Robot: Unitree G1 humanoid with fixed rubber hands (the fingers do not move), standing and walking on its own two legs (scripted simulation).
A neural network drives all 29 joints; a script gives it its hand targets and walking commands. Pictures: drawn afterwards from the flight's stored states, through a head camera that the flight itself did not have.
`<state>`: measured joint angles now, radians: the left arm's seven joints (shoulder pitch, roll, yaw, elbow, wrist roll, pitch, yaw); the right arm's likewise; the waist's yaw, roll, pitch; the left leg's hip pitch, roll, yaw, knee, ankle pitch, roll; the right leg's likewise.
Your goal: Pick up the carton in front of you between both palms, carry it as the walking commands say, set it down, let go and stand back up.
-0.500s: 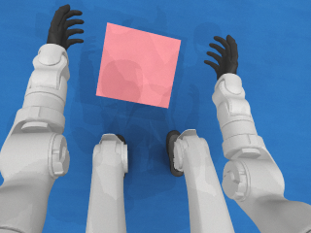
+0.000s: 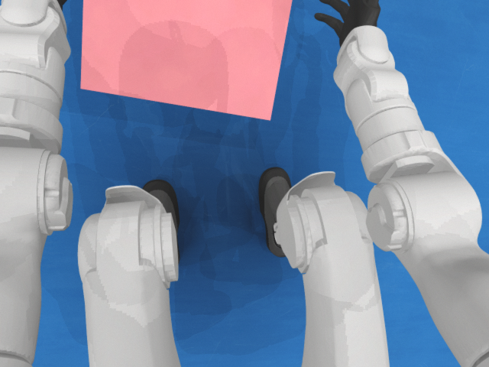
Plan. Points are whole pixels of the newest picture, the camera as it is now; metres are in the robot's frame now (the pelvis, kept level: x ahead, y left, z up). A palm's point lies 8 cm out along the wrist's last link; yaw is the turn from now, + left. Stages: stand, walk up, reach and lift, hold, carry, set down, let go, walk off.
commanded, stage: reach and lift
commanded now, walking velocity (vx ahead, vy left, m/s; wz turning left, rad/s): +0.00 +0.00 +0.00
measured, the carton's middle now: (191, 34) +0.51 +0.06 -0.26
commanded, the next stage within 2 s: none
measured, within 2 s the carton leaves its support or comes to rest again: leaves its support in 0.78 s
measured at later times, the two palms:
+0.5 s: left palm out of the picture +0.54 +0.20 -0.18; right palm (328, 19) +0.52 -0.11 -0.17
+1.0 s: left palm out of the picture +0.52 +0.20 -0.11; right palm (347, 13) +0.50 -0.10 -0.09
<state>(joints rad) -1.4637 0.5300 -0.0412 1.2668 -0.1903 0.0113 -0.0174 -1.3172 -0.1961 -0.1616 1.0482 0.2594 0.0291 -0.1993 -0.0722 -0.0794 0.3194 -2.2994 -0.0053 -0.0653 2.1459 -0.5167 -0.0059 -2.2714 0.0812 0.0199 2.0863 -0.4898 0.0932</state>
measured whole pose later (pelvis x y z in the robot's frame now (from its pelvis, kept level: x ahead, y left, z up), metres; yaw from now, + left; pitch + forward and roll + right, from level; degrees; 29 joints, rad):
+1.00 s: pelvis +0.01 -0.01 +0.01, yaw +3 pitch +37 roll -3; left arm -1.26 0.30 -0.01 0.98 -0.07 0.23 0.07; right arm -1.04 0.04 -0.44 0.69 0.09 0.13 -0.22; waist -0.03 -0.11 0.10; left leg -2.25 -0.07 -0.08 2.14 -0.53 -0.04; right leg -2.21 0.14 0.07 2.10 -0.55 0.13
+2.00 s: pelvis +0.08 +0.00 +0.28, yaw +8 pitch +27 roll -1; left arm -0.56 -0.03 0.27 0.72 0.16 0.28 0.06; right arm -0.50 0.15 -0.39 0.60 -0.14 0.23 -0.10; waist -0.02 -0.02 -0.25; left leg -1.22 -0.10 -0.12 1.20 -0.45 -0.03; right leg -1.20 0.11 0.13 1.20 -0.48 0.05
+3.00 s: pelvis +0.10 -0.01 +0.39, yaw +8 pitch -3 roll +0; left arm -0.34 -0.16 0.30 0.42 0.31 0.64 0.02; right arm -0.37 0.18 -0.34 0.44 -0.32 0.57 -0.01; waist -0.01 -0.01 -0.03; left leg -0.20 -0.05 -0.14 0.46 -0.21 -0.01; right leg -0.19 0.05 0.16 0.47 -0.23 0.01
